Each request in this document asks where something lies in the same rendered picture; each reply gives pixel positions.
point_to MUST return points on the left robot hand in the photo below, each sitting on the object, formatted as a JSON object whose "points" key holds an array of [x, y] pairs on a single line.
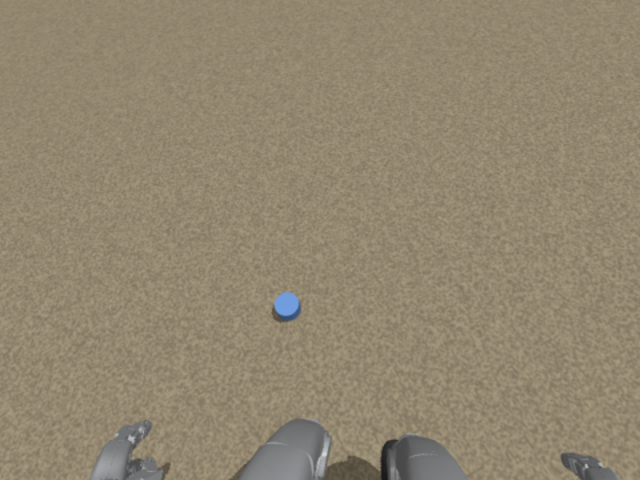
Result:
{"points": [[114, 460]]}

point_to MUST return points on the tin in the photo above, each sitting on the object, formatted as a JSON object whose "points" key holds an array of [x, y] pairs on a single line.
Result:
{"points": [[287, 306]]}

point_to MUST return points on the right robot foot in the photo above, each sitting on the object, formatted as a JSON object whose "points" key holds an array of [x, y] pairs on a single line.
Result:
{"points": [[388, 445]]}

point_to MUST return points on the right robot hand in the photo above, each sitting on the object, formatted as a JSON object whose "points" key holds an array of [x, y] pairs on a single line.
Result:
{"points": [[587, 467]]}

